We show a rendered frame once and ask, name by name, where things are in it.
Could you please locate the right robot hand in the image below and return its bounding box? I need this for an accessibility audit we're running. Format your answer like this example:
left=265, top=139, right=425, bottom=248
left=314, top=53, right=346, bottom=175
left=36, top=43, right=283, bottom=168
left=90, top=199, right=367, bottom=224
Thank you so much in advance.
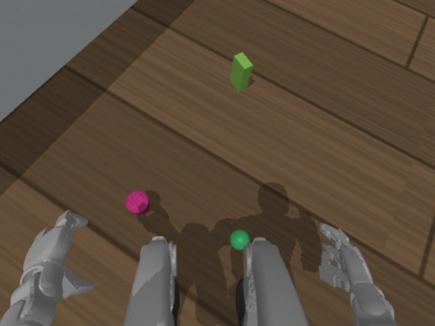
left=318, top=223, right=374, bottom=292

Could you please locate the left robot hand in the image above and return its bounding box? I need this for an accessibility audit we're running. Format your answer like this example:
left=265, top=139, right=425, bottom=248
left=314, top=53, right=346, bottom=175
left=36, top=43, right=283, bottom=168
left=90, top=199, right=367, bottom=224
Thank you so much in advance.
left=23, top=209, right=96, bottom=299

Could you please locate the right robot arm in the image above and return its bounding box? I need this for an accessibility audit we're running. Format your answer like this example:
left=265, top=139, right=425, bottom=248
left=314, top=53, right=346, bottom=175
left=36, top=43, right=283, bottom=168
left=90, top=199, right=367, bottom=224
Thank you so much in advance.
left=349, top=283, right=398, bottom=326

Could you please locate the left robot arm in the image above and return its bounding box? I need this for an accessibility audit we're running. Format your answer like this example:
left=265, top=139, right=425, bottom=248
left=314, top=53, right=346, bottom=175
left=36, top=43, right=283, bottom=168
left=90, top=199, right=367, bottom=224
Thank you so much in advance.
left=0, top=262, right=64, bottom=326

